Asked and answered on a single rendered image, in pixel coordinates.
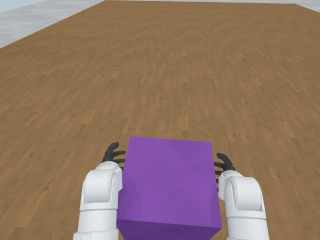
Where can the robot right hand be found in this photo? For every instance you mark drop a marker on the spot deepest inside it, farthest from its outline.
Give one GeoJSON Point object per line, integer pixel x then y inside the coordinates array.
{"type": "Point", "coordinates": [227, 166]}

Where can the robot left hand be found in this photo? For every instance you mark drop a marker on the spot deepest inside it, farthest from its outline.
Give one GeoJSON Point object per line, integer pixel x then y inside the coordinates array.
{"type": "Point", "coordinates": [109, 154]}

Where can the robot left forearm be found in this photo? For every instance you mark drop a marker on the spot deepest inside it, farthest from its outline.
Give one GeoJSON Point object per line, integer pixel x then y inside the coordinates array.
{"type": "Point", "coordinates": [99, 203]}

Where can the robot right forearm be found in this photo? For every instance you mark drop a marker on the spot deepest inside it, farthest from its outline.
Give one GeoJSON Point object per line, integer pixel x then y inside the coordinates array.
{"type": "Point", "coordinates": [244, 206]}

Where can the carton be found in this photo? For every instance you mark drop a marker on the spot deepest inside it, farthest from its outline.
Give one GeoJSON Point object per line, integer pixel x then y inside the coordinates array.
{"type": "Point", "coordinates": [169, 191]}

